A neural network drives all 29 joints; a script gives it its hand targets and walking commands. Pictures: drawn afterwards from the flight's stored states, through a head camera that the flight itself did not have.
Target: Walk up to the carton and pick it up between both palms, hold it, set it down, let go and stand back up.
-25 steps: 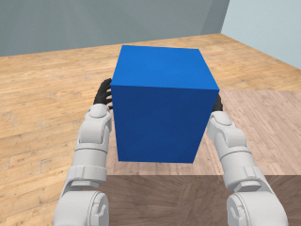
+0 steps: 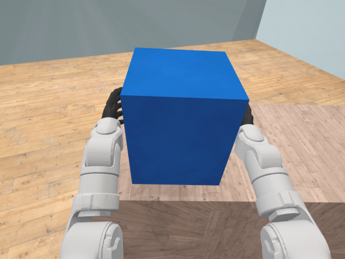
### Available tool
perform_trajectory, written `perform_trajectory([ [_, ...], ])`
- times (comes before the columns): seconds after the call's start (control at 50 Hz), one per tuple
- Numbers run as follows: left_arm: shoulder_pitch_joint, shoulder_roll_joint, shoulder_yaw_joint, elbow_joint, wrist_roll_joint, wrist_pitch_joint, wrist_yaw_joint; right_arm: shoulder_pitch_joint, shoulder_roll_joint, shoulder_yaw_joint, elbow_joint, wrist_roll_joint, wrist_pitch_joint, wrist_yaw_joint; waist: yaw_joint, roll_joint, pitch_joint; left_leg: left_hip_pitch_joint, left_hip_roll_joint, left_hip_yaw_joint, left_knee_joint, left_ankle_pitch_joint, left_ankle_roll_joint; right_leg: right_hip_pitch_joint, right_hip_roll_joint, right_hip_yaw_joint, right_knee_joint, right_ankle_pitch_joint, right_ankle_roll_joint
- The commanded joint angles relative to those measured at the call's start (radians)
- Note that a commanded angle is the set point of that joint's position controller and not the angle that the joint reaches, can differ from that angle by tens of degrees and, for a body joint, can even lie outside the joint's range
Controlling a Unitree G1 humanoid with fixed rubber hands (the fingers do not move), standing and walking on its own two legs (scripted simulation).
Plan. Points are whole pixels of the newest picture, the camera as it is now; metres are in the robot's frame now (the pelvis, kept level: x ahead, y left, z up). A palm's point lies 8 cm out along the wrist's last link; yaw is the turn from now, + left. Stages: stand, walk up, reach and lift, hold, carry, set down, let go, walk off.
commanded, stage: hold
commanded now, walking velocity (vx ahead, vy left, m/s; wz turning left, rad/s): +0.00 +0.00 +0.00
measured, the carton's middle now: (178, 118) +0.39 -0.01 +0.18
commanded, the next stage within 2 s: none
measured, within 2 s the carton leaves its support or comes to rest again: neither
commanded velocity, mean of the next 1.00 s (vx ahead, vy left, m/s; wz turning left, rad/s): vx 0.00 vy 0.00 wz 0.00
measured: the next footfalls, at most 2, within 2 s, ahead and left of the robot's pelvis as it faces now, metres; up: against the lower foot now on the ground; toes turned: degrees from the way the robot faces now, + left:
none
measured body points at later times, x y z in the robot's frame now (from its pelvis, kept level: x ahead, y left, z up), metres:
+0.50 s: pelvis +0.00 +0.00 +0.00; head -0.05 +0.02 +0.45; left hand +0.38 +0.15 +0.19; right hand +0.38 -0.16 +0.19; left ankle +0.01 +0.11 -0.75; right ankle +0.03 -0.12 -0.75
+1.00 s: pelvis -0.01 -0.01 +0.00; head -0.05 +0.01 +0.45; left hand +0.38 +0.15 +0.19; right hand +0.38 -0.16 +0.19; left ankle +0.01 +0.11 -0.75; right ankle +0.03 -0.12 -0.75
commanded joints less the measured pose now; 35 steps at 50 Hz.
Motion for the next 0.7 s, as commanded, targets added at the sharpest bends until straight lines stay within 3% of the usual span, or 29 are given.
perform_trajectory([
  [0.0,-0.763,-0.679,-0.551,-0.16,-0.156,-0.051,-0.135,-1.019,0.673,0.42,-0.443,0.127,-0.079,0.111,-0.006,0.068,-0.5,0.098,-0.048,0.011,-0.045,0.338,-0.054,0.213,0.064,0.005,0.009,0.186,0.015],
  [0.06,-0.765,-0.653,-0.509,-0.151,-0.137,-0.028,-0.144,-1.012,0.662,0.405,-0.385,0.116,-0.063,0.114,-0.002,0.031,-0.452,0.085,-0.04,0.016,-0.063,0.307,-0.042,0.206,0.067,0.002,-0.004,0.124,0.012],
  [0.1,-0.766,-0.671,-0.527,-0.125,-0.143,-0.024,-0.147,-1.037,0.65,0.383,-0.4,0.115,-0.07,0.114,-0.015,0.054,-0.451,0.09,-0.043,0.015,-0.053,0.32,-0.05,0.194,0.063,0.005,-0.008,0.137,0.012],
  [0.12,-0.773,-0.678,-0.526,-0.132,-0.151,-0.028,-0.148,-1.06,0.665,0.392,-0.429,0.117,-0.076,0.114,-0.006,0.042,-0.486,0.088,-0.046,0.017,-0.043,0.335,-0.046,0.21,0.064,0.005,-0.003,0.16,0.017],
  [0.18,-0.781,-0.644,-0.476,-0.09,-0.107,-0.026,-0.156,-1.062,0.669,0.394,-0.362,0.117,-0.076,0.116,0.016,0.041,-0.409,0.067,-0.05,0.022,-0.058,0.32,-0.036,0.209,0.063,0.003,-0.008,0.152,0.019],
  [0.2,-0.795,-0.659,-0.493,-0.157,-0.123,-0.033,-0.154,-1.042,0.692,0.412,-0.385,0.129,-0.078,0.115,0.014,0.043,-0.474,0.081,-0.052,0.025,-0.049,0.356,-0.038,0.248,0.062,0.006,0.007,0.194,0.02],
  [0.24,-0.778,-0.663,-0.518,-0.137,-0.143,-0.023,-0.151,-1.088,0.677,0.418,-0.452,0.14,-0.083,0.107,0.0,0.05,-0.5,0.089,-0.054,0.019,-0.034,0.367,-0.039,0.25,0.061,0.009,0.004,0.218,0.019],
  [0.28,-0.811,-0.652,-0.502,-0.145,-0.137,-0.03,-0.152,-1.065,0.694,0.403,-0.412,0.123,-0.07,0.105,-0.003,0.026,-0.452,0.077,-0.055,0.02,-0.049,0.33,-0.035,0.227,0.06,0.005,-0.003,0.179,0.025],
  [0.3,-0.803,-0.65,-0.489,-0.124,-0.121,-0.028,-0.154,-1.034,0.68,0.382,-0.359,0.117,-0.064,0.107,-0.01,0.04,-0.415,0.073,-0.051,0.023,-0.06,0.303,-0.038,0.219,0.055,0.006,-0.005,0.158,0.021],
  [0.34,-0.794,-0.648,-0.483,-0.133,-0.121,-0.024,-0.16,-1.04,0.692,0.393,-0.383,0.116,-0.068,0.108,0.004,0.026,-0.45,0.065,-0.053,0.031,-0.067,0.288,-0.028,0.242,0.054,0.011,0.0,0.157,0.022],
  [0.4,-0.765,-0.69,-0.562,-0.19,-0.167,-0.027,-0.15,-1.084,0.689,0.438,-0.523,0.151,-0.082,0.096,-0.013,0.064,-0.565,0.119,-0.054,0.016,-0.012,0.434,-0.053,0.271,0.068,0.009,0.02,0.279,0.021],
  [0.44,-0.762,-0.668,-0.53,-0.143,-0.135,-0.017,-0.155,-1.028,0.655,0.399,-0.424,0.134,-0.059,0.093,-0.028,0.07,-0.426,0.113,-0.05,0.011,-0.033,0.391,-0.058,0.21,0.068,0.001,-0.005,0.204,0.017],
  [0.46,-0.79,-0.683,-0.565,-0.227,-0.167,-0.025,-0.157,-1.017,0.68,0.409,-0.466,0.142,-0.065,0.095,-0.036,0.069,-0.501,0.123,-0.048,0.013,-0.031,0.394,-0.061,0.219,0.069,0.0,0.005,0.198,0.018],
  [0.48,-0.824,-0.64,-0.525,-0.171,-0.14,-0.02,-0.156,-1.0,0.654,0.372,-0.358,0.12,-0.045,0.101,-0.033,0.072,-0.403,0.084,-0.047,0.015,-0.061,0.296,-0.053,0.176,0.061,0.001,-0.012,0.096,0.012],
  [0.5,-0.84,-0.651,-0.511,-0.172,-0.131,-0.017,-0.157,-1.004,0.674,0.366,-0.351,0.111,-0.047,0.111,-0.026,0.073,-0.404,0.068,-0.045,0.019,-0.077,0.261,-0.046,0.178,0.057,0.0,-0.01,0.067,0.013],
  [0.52,-0.836,-0.665,-0.528,-0.187,-0.145,-0.016,-0.155,-1.036,0.691,0.384,-0.4,0.114,-0.056,0.117,-0.011,0.073,-0.467,0.059,-0.048,0.022,-0.072,0.262,-0.041,0.204,0.055,0.005,0.002,0.083,0.015],
  [0.58,-0.819,-0.673,-0.525,-0.128,-0.14,-0.015,-0.147,-1.072,0.682,0.366,-0.38,0.103,-0.06,0.121,-0.005,0.076,-0.427,0.049,-0.041,0.014,-0.076,0.258,-0.044,0.181,0.058,0.004,-0.001,0.076,0.007],
  [0.6,-0.829,-0.652,-0.492,-0.096,-0.122,-0.018,-0.149,-1.054,0.681,0.36,-0.318,0.093,-0.054,0.122,-0.001,0.051,-0.391,0.055,-0.043,0.019,-0.079,0.252,-0.038,0.176,0.057,0.003,-0.01,0.07,0.011],
  [0.62,-0.821,-0.648,-0.471,-0.096,-0.118,-0.023,-0.154,-1.076,0.701,0.375,-0.338,0.094,-0.064,0.125,0.024,0.017,-0.424,0.047,-0.047,0.026,-0.078,0.241,-0.022,0.196,0.054,0.004,-0.008,0.072,0.019],
  [0.68,-0.852,-0.655,-0.473,-0.092,-0.13,-0.032,-0.15,-1.115,0.719,0.382,-0.364,0.098,-0.075,0.123,0.024,0.026,-0.454,0.035,-0.05,0.027,-0.074,0.241,-0.018,0.212,0.052,0.009,0.0,0.095,0.018],
])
